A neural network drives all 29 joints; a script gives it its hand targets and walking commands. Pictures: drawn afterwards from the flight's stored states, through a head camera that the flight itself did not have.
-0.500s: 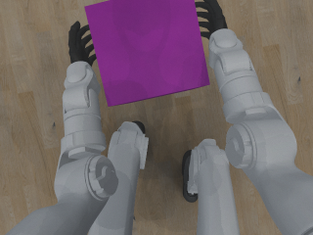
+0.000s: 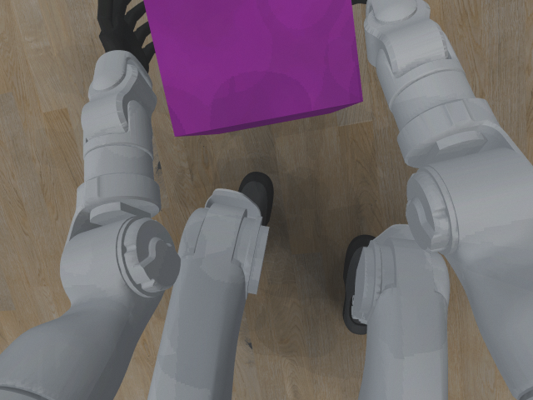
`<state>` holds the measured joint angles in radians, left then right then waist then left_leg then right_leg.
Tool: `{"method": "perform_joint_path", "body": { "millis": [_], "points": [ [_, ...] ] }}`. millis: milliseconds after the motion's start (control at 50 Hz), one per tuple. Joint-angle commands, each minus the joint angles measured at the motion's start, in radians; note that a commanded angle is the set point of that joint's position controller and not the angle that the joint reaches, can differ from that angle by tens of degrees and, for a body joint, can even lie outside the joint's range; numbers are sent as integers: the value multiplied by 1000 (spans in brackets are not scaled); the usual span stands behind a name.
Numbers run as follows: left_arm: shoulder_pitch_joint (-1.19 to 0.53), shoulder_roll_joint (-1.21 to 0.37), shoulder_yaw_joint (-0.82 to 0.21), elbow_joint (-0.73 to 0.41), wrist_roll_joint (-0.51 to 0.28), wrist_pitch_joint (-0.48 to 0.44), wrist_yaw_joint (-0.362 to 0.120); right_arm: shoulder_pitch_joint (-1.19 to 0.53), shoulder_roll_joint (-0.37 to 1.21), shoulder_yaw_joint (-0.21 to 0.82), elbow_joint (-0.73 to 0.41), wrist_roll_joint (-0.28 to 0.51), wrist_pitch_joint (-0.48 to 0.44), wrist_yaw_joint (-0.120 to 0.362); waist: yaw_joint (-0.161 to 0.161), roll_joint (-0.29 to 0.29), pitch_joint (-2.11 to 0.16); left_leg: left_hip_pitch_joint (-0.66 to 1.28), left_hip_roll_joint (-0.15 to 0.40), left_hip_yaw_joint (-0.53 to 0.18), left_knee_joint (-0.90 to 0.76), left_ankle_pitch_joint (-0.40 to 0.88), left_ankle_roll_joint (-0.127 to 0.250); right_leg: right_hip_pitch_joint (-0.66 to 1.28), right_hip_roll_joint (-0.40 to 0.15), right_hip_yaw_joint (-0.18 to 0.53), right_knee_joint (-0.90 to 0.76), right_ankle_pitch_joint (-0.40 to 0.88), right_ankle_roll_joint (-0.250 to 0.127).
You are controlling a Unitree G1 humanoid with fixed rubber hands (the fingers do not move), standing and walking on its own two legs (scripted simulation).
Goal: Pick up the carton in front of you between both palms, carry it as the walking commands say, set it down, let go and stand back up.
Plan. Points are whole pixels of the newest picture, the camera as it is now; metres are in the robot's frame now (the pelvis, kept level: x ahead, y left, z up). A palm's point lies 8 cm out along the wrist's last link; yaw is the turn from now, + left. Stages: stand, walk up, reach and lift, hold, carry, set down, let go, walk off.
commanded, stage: set down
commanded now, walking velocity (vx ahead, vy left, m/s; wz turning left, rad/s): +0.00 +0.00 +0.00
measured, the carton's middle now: (258, 50) +0.50 +0.14 -0.24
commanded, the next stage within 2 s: none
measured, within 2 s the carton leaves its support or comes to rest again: rests again in 0.64 s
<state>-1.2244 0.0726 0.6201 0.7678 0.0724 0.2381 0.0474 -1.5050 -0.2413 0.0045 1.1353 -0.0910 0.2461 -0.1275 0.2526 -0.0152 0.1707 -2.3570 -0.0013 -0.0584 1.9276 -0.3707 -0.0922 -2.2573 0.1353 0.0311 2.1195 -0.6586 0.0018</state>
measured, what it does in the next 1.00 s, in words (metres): stands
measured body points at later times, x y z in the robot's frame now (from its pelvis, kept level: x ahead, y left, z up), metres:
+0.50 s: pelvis +0.00 +0.00 -0.01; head +0.37 -0.01 +0.24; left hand +0.47 +0.28 -0.17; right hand +0.57 -0.02 -0.21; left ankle +0.16 +0.15 -0.37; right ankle +0.07 -0.10 -0.37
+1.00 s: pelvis +0.00 +0.00 -0.02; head +0.37 -0.01 +0.23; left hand +0.46 +0.29 -0.19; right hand +0.57 -0.01 -0.21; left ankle +0.16 +0.15 -0.37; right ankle +0.07 -0.10 -0.37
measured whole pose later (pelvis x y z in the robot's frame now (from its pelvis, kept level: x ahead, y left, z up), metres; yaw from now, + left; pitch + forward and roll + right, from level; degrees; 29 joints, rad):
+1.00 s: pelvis +0.00 +0.00 -0.02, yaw +1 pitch +41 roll +5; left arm -1.32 0.18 0.66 1.08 0.08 0.10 0.02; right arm -1.55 -0.27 0.03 1.19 -0.12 0.15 -0.01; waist 0.23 0.02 0.29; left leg -2.33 0.01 -0.03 1.99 -0.38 -0.09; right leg -2.24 0.15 0.06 2.20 -0.67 0.01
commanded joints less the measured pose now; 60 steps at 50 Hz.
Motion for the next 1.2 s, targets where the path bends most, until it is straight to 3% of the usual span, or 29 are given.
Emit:
{"method": "perform_joint_path", "body": {
  "millis": [0,120,200,380,520,800,900,960,1020,1080,1180],
  "points": [
    [-553,-781,-363,-35,-91,-16,-242,-491,861,180,-218,89,-90,213,15,-273,-1122,694,-67,161,-2,357,12,452,23,-22,-256,364,-10],
    [-516,-709,-308,3,-58,-35,-236,-483,834,187,-193,106,-100,213,53,-285,-1066,648,-63,161,1,342,22,422,17,0,-256,362,-9],
    [-510,-661,-273,28,-37,-44,-230,-473,791,169,-153,99,-104,215,57,-288,-1020,613,-60,157,2,321,28,394,13,12,-257,347,-11],
    [-530,-584,-218,71,-26,-68,-219,-458,706,128,-102,52,-111,215,30,-295,-929,547,-57,144,12,280,35,333,-1,22,-251,317,-19],
    [-515,-539,-196,126,-24,-86,-206,-451,644,130,-100,46,-125,219,27,-282,-850,517,-59,134,26,279,40,297,-10,35,-233,325,-23],
    [-491,-431,-144,190,-7,-109,-177,-380,496,57,-45,-34,-118,222,-13,-222,-704,505,-58,114,49,219,40,212,-21,37,-215,245,-32],
    [-422,-341,-90,217,2,-135,-145,-406,368,61,-63,-33,-128,202,10,-223,-713,524,-46,126,54,225,25,257,-34,43,-206,251,-21],
    [-285,-65,-2,257,-7,-183,-70,-397,71,53,-73,-9,-140,137,28,-226,-737,550,-20,141,53,249,8,316,-66,48,-203,280,0],
    [-181,196,-9,306,-67,-226,3,-354,-178,90,-43,42,-136,73,27,-241,-736,556,9,144,40,251,5,360,-101,64,-215,279,11],
    [-182,256,-54,322,-121,-255,28,-378,-189,146,-16,112,-134,73,52,-262,-736,544,22,137,34,254,18,346,-116,82,-206,270,12],
    [-205,254,-133,260,-192,-281,31,-431,-135,217,-81,210,-148,108,109,-283,-854,578,27,120,22,351,40,406,-121,85,-177,340,21]
  ]
}}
